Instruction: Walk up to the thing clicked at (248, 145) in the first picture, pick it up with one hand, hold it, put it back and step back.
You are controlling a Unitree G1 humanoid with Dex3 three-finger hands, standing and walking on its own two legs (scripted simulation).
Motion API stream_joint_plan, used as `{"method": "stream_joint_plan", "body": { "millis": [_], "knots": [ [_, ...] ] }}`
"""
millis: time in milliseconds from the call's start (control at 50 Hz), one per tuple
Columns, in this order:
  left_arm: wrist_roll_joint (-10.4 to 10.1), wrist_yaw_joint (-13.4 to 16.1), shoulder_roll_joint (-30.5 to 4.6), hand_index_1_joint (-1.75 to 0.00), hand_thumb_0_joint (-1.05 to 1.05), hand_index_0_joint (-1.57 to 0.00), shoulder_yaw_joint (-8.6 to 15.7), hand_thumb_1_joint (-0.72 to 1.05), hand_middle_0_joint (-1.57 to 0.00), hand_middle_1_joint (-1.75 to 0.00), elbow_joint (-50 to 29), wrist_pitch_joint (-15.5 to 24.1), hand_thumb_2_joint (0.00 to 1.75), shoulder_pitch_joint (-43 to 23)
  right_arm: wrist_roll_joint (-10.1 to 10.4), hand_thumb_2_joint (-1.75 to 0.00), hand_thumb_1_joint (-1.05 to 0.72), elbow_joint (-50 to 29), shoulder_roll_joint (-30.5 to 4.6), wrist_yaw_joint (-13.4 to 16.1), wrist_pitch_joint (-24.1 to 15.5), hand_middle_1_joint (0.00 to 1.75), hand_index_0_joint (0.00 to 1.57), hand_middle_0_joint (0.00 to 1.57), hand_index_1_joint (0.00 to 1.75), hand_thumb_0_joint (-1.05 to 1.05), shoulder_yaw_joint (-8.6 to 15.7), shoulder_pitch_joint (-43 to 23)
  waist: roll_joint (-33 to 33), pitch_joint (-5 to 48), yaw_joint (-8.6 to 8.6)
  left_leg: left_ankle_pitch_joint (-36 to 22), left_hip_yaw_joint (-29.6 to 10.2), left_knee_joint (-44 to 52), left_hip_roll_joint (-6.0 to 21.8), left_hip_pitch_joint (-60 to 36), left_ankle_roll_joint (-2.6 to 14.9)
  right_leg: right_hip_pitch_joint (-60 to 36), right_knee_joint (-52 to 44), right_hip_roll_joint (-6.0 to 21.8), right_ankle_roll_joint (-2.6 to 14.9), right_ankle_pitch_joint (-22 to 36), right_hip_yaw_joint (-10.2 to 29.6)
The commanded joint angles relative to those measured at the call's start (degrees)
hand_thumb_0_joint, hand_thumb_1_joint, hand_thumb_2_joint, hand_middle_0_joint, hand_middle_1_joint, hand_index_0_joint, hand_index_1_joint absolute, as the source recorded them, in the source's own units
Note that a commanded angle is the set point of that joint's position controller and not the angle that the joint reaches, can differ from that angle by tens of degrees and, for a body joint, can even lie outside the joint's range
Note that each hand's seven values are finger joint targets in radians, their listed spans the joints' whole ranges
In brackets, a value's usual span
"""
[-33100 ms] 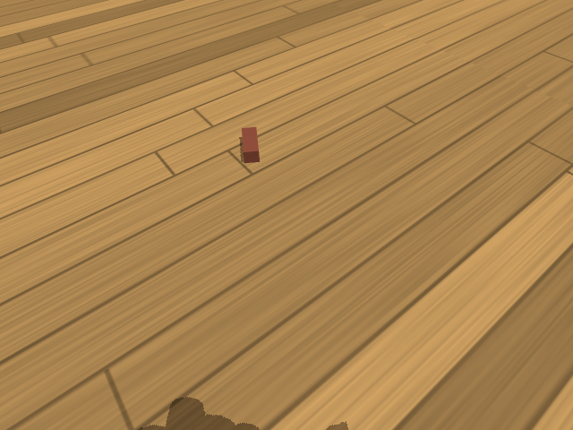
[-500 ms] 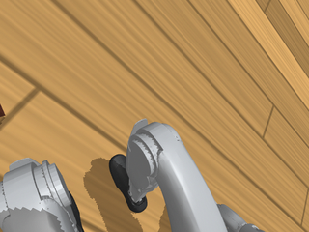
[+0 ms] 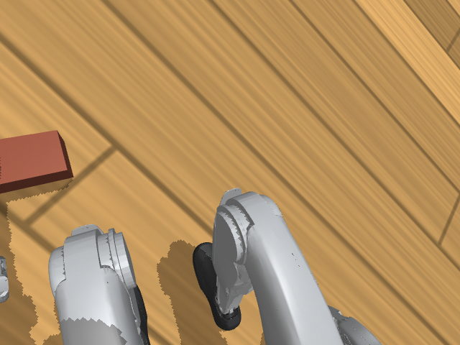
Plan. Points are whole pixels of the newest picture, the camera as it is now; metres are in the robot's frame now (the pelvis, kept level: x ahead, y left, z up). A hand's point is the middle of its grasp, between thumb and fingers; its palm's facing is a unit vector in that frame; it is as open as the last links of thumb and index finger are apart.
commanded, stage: withdraw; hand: left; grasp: from above
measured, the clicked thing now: (4, 166) +0.45 +0.32 -0.29
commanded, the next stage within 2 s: home in 0.46 s
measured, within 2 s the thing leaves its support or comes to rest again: neither
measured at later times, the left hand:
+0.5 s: hand out of the picture +0.42 +0.30 -0.12, palm faces -0.50 -0.08 -0.86, open 13.9 cm
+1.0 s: hand out of the picture +0.43 +0.32 -0.06, palm faces -0.31 -0.42 -0.85, open 11.1 cm
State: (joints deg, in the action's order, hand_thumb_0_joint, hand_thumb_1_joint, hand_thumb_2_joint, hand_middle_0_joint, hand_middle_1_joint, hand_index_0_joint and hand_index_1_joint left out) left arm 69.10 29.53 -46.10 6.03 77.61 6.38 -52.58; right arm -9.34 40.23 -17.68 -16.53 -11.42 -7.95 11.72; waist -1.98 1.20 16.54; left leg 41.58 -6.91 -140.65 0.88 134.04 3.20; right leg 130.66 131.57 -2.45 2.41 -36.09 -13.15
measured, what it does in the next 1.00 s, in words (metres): rises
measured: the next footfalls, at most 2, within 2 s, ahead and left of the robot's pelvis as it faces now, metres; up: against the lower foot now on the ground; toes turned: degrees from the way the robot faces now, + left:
none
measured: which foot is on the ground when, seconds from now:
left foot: down 0.00-1.00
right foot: down 0.00-1.00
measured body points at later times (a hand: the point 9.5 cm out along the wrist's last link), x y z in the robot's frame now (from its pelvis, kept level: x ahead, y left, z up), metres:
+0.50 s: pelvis -0.01 -0.01 +0.04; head +0.21 +0.07 +0.42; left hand +0.45 +0.30 -0.07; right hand +0.07 -0.29 -0.06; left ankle +0.06 +0.11 -0.29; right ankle +0.11 -0.09 -0.29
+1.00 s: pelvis +0.00 +0.00 +0.08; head +0.23 +0.07 +0.46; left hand +0.44 +0.34 -0.01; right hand +0.07 -0.25 -0.04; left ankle +0.06 +0.11 -0.29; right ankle +0.11 -0.09 -0.29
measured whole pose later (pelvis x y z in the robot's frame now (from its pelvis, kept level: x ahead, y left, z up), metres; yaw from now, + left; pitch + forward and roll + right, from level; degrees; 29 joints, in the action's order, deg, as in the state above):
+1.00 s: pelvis +0.00 +0.00 +0.08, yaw +6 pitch +38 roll -8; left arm 45.9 8.7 -35.3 5.4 58.3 1.7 -43.6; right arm -2.7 38.3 -14.5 -8.4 -1.5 -1.9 14.1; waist 3.9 8.5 10.4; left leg 40.4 -2.1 -125.1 -0.7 123.2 3.6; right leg 121.1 119.8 -2.1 1.4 -37.5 -7.2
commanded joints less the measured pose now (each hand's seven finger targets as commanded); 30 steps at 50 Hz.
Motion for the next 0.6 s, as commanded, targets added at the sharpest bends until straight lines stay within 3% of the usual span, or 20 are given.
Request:
{"method": "stream_joint_plan", "body": {
  "millis": [0,20,60,80,100,120,160,200,220,240,300,420,520,540,580],
  "knots": [
    [-4.31,-4.08,-7.18,-1.01,0.00,-0.06,-3.66,-0.51,-0.07,-1.01,-14.27,-4.01,1.01,-17.30,3.42,-0.90,-0.90,0.58,-16.35,1.21,2.30,0.30,0.20,0.20,0.30,0.00,8.18,11.77,27.35,43.88,-0.77,-16.39,0.90,21.47,-0.29,-36.90,-2.01,-22.16,-15.10,-2.15,0.67,14.58,3.17],
    [-5.05,-5.81,-5.70,-1.01,0.00,-0.06,-4.87,-0.52,-0.07,-1.01,-14.56,-4.54,1.01,-16.51,3.85,-0.90,-0.90,0.47,-15.43,1.61,3.23,0.30,0.20,0.20,0.30,0.00,8.55,11.55,26.56,45.46,-1.70,-15.74,1.56,22.26,-0.45,-37.12,-1.78,-24.58,-16.16,-2.49,0.85,14.13,3.73],
    [-5.91,-8.90,-4.13,-1.02,0.00,-0.07,-5.49,-0.52,-0.08,-1.01,-15.96,-5.00,1.02,-18.27,4.76,-0.90,-0.90,-0.17,-15.28,2.65,4.89,0.30,0.20,0.20,0.30,0.00,9.42,11.70,22.82,44.17,-0.92,-13.33,0.95,24.51,-0.78,-36.17,-1.53,-24.46,-17.58,-2.03,0.96,12.90,4.34],
    [-6.35,-10.66,-0.19,-1.02,0.00,-0.07,-7.81,-0.51,-0.08,-1.01,-11.65,-5.44,1.02,-16.05,5.08,-0.90,-0.90,-0.18,-14.44,3.11,5.59,0.30,0.20,0.20,0.30,0.00,9.12,11.51,19.58,40.60,-0.19,-11.63,1.15,24.97,-1.03,-33.52,-1.21,-24.70,-18.66,-1.99,0.83,11.74,4.68],
    [-6.72,-11.97,-0.90,-1.02,0.00,-0.07,-7.77,-0.51,-0.08,-1.01,-11.78,-5.23,1.02,-16.36,5.37,-0.90,-0.90,-1.04,-14.22,3.83,6.18,0.30,0.20,0.20,0.30,0.00,9.22,11.13,15.78,38.70,0.00,-9.20,1.70,24.98,-1.29,-30.57,-0.61,-25.61,-20.16,-2.19,0.76,9.61,5.35],
    [-6.55,-12.88,-4.53,-1.02,0.00,-0.08,-4.98,-0.51,-0.09,-1.01,-8.85,-5.14,1.02,-14.43,5.39,-0.90,-0.90,-0.70,-15.10,4.79,6.80,0.30,0.20,0.20,0.30,0.00,9.44,12.02,12.03,35.64,0.18,-8.29,1.88,24.86,-1.43,-27.72,-0.20,-26.22,-20.94,-2.01,0.55,8.68,5.78],
    [-7.34,-15.50,1.12,-1.02,0.00,-0.07,-8.17,-0.50,-0.08,-1.02,-7.20,-3.72,1.01,-15.10,5.34,-0.90,-0.90,-2.31,-12.91,6.24,7.50,0.30,0.20,0.20,0.30,0.00,8.75,9.87,7.75,31.78,0.55,-6.35,3.77,25.14,-2.19,-23.52,0.11,-28.51,-23.34,-2.03,0.77,5.33,6.95],
    [-6.56,-16.73,-3.55,-1.03,0.00,-0.08,-5.99,-0.50,-0.08,-1.02,-5.35,-2.50,1.02,-14.14,5.47,-0.90,-0.90,-2.12,-13.07,7.91,8.16,0.30,0.20,0.20,0.30,0.00,8.38,9.99,4.65,28.73,-0.62,-4.53,4.72,25.02,-2.61,-21.53,0.38,-29.16,-25.04,-1.81,0.67,2.01,8.03],
    [-6.17,-17.11,-3.11,-1.03,0.00,-0.07,-6.41,-0.51,-0.08,-1.02,-5.58,-1.51,1.02,-15.18,5.40,-0.90,-0.90,-2.59,-12.50,8.58,8.41,0.30,0.20,0.20,0.30,0.00,8.16,9.55,4.44,29.36,-0.66,-4.36,5.27,24.61,-2.88,-21.00,0.35,-29.67,-25.33,-1.79,0.65,1.35,8.66],
    [-5.95,-17.40,-0.39,-1.03,0.00,-0.07,-8.92,-0.51,-0.08,-1.03,-7.24,-0.07,1.02,-17.94,5.37,-0.90,-0.90,-3.61,-11.38,8.91,8.19,0.30,0.20,0.20,0.30,0.00,7.41,8.45,6.57,30.78,-0.46,-4.99,5.64,24.68,-3.09,-21.77,0.12,-30.00,-24.72,-1.66,0.58,2.01,8.98],
    [-4.23,-15.26,-4.42,-1.04,0.00,-0.07,-7.38,-0.52,-0.08,-1.03,-5.83,2.71,1.03,-19.57,5.15,-0.90,-0.90,-2.35,-11.05,10.00,7.90,0.30,0.20,0.20,0.30,0.00,6.88,8.47,7.83,33.66,-1.54,-6.32,5.84,23.92,-3.15,-23.44,-0.04,-30.14,-23.32,-1.72,0.28,3.26,9.32],
    [0.74,-8.06,-5.27,-1.02,0.00,-0.06,-7.20,-0.51,-0.06,-1.03,1.81,6.48,1.02,-25.89,3.52,-0.90,-0.89,-1.03,-11.74,10.65,6.76,0.30,0.20,0.20,0.30,0.00,5.75,8.91,13.49,34.09,0.78,-5.65,5.03,22.28,-2.95,-26.04,-0.70,-23.55,-19.81,-1.68,0.74,2.21,8.00],
    [3.11,-2.32,-11.77,-1.02,0.00,-0.07,-3.40,-0.52,-0.06,-1.03,1.82,7.06,1.01,-32.76,1.81,-0.90,-0.90,-0.10,-13.30,10.46,5.21,0.30,0.20,0.20,0.30,0.00,4.95,10.96,18.35,41.22,0.62,-9.88,4.80,19.59,-2.57,-30.10,-0.85,-23.80,-16.75,-1.13,0.38,6.85,6.68],
    [3.84,-1.61,-12.14,-1.02,0.00,-0.07,-3.12,-0.52,-0.06,-1.03,3.63,6.55,1.00,-32.53,1.43,-0.90,-0.90,0.05,-13.34,10.22,5.02,0.30,0.20,0.20,0.30,0.00,4.89,11.69,20.23,40.75,1.44,-10.34,4.90,19.22,-2.40,-30.28,-1.03,-24.04,-16.02,-1.06,0.40,7.47,6.64],
    [3.34,-0.53,-14.24,-0.86,0.00,-0.19,-1.20,-0.47,-0.22,-0.87,1.32,5.71,0.88,-34.07,0.83,-0.89,-0.89,-0.04,-13.99,9.80,4.45,0.30,0.20,0.20,0.30,0.00,4.97,12.30,22.78,44.10,1.19,-11.64,4.54,19.23,-2.22,-33.42,-1.21,-23.47,-14.85,-0.66,0.51,9.28,5.70]
  ]
}}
